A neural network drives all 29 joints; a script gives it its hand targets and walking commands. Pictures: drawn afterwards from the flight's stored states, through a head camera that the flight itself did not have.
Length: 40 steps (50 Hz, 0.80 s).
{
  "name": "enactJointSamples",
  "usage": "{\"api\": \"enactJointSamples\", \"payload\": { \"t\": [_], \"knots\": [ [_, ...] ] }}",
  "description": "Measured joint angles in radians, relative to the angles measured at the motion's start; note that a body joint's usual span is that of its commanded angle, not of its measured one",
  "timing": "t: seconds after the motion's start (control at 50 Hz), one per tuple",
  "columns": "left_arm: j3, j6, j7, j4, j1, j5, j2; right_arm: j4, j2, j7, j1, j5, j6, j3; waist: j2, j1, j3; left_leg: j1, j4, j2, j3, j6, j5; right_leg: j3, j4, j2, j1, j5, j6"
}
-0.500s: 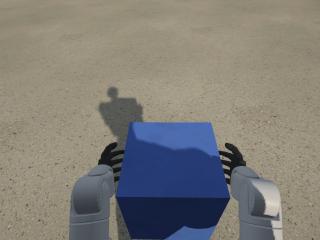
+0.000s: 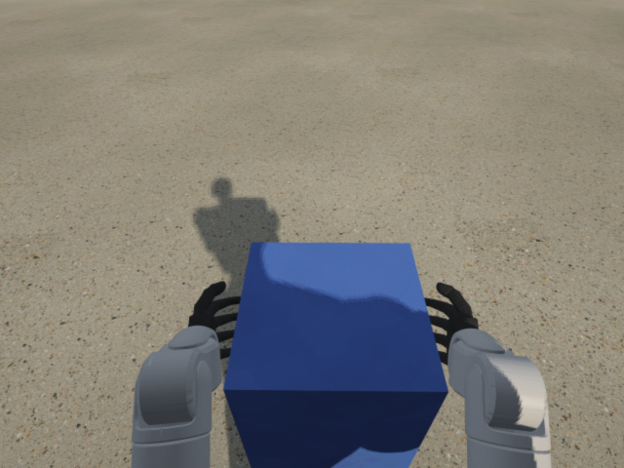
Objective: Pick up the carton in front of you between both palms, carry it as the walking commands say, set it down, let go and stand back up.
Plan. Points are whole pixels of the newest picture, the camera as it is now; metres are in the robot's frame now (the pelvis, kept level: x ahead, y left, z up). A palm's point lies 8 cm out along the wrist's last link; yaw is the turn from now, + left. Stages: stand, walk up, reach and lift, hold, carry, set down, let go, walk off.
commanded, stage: carry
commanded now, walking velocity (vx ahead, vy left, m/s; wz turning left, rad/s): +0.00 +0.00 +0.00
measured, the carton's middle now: (329, 360) +0.28 +0.00 +0.01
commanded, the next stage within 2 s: hold in 1.40 s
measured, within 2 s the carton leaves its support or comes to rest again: neither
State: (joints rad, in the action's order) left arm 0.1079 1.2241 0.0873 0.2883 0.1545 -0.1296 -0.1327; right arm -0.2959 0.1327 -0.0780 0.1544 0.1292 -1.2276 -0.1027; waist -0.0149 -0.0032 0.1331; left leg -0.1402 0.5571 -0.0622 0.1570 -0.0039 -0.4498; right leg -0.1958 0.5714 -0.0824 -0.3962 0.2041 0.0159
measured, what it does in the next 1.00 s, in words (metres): stands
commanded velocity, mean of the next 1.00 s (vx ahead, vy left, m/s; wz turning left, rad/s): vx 0.00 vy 0.00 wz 0.00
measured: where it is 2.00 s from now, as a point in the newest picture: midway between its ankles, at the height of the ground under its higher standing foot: outside the picture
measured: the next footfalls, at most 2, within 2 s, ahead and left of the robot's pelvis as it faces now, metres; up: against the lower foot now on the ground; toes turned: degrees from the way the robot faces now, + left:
none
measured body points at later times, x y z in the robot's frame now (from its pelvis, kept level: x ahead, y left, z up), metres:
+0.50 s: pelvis -0.04 +0.01 +0.00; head -0.07 +0.01 +0.45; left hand +0.23 +0.16 +0.06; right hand +0.23 -0.14 +0.06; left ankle -0.10 +0.10 -0.73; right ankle +0.06 -0.12 -0.73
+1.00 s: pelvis -0.05 +0.01 +0.00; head -0.06 +0.01 +0.45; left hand +0.26 +0.17 +0.03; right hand +0.26 -0.14 +0.03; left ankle -0.10 +0.10 -0.73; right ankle +0.06 -0.12 -0.73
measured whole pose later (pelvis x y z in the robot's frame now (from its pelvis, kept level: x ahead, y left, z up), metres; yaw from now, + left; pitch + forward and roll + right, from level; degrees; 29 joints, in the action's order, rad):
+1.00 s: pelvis -0.05 +0.01 +0.00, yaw +0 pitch +1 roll +0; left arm 0.20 0.68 0.02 -0.23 0.23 -0.26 -0.15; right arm 0.22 0.15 -0.01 0.23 0.26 -0.69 -0.19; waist -0.01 0.00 0.07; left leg -0.20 0.58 -0.03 0.17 0.03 -0.40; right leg -0.18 0.51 -0.11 -0.42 0.09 0.00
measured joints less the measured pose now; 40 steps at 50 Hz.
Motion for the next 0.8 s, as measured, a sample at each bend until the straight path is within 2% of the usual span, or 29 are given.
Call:
{"api": "enactJointSamples", "payload": {
  "t": [0.2,0.36,0.62,0.8],
  "knots": [
    [0.005,0.006,-0.002,-0.018,0.007,-0.006,-0.001,0.023,0.001,0.002,0.008,0.004,-0.004,-0.004,0.008,0.003,0.001,-0.014,-0.008,0.015,0.006,0.013,0.033,0.006,-0.040,-0.011,0.001,-0.053,-0.003],
    [-0.004,-0.040,-0.013,-0.068,-0.020,-0.019,0.002,0.071,-0.002,0.014,-0.017,0.020,0.041,0.006,0.010,0.000,-0.003,-0.028,-0.003,0.023,0.010,0.021,0.046,0.011,-0.054,-0.018,-0.006,-0.078,-0.005],
    [-0.010,-0.214,-0.038,-0.191,-0.041,-0.054,0.004,0.192,-0.004,0.036,-0.042,0.056,0.216,0.015,0.010,0.004,-0.022,-0.046,0.010,0.029,0.014,0.029,0.052,0.018,-0.060,-0.024,-0.017,-0.096,-0.008],
    [0.024,-0.381,-0.060,-0.375,0.000,-0.100,0.000,0.374,0.000,0.055,-0.003,0.100,0.383,-0.017,0.009,0.005,-0.031,-0.051,0.016,0.031,0.015,0.033,0.052,0.019,-0.061,-0.027,-0.019,-0.102,-0.011]
  ]
}}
